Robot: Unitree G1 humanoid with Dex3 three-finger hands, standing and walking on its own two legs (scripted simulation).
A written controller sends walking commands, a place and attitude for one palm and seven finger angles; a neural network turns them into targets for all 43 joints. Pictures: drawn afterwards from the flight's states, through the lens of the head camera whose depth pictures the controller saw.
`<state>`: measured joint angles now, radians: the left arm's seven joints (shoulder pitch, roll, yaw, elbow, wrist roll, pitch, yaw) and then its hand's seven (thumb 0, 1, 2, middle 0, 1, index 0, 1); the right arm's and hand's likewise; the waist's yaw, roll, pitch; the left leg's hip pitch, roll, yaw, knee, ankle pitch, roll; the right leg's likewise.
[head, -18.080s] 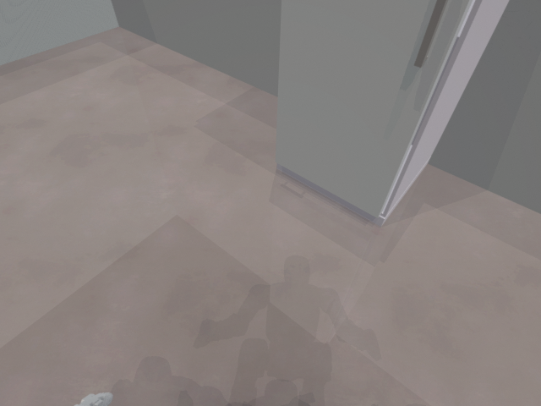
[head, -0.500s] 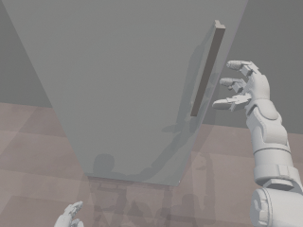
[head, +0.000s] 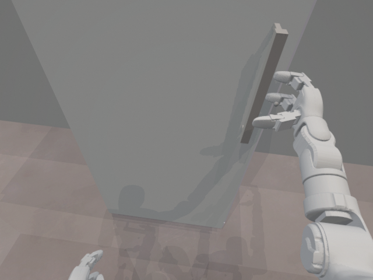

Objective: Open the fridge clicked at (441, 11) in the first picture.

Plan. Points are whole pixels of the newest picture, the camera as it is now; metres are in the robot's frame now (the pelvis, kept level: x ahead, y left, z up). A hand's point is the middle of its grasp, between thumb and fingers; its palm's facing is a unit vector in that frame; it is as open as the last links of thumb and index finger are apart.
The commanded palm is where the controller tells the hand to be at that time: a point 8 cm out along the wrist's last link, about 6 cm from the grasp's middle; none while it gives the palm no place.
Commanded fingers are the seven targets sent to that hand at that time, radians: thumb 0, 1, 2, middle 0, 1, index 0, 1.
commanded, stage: feel for the door with the fingertips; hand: right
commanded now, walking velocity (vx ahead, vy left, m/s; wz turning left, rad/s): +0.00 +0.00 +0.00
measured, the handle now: (258, 92) +0.49 -0.12 +0.18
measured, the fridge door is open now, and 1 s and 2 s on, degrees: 0 0 0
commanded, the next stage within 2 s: slide the fingers in behind the handle in 0.10 s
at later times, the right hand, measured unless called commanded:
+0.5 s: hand (272, 102) +0.44 -0.14 +0.19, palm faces +0.06 +1.00 +0.02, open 13.8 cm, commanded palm +0.41 -0.19 +0.18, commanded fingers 0.00 0.50 -0.30 0.30 1.20 0.30 1.20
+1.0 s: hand (265, 104) +0.44 -0.13 +0.19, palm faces +0.06 +1.00 +0.02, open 14.0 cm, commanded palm +0.41 -0.18 +0.18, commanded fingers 0.00 0.50 -0.30 0.30 1.20 0.30 1.20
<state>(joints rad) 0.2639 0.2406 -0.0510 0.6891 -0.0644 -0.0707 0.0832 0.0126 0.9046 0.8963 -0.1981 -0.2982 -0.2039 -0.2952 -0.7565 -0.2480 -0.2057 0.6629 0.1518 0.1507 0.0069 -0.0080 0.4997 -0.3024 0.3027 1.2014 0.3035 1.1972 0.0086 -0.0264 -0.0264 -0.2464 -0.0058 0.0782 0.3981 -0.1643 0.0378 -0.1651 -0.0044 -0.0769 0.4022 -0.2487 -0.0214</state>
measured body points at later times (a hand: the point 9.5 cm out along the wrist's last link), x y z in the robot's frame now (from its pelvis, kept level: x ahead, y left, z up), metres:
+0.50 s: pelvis -0.01 +0.00 +0.00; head +0.00 +0.01 +0.45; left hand +0.10 +0.24 -0.12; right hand +0.44 -0.20 +0.19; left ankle +0.03 +0.09 -0.74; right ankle -0.02 -0.10 -0.74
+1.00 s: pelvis +0.00 +0.00 +0.00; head +0.00 +0.01 +0.45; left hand +0.14 +0.24 -0.11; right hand +0.43 -0.18 +0.19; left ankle +0.03 +0.09 -0.74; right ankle -0.02 -0.10 -0.74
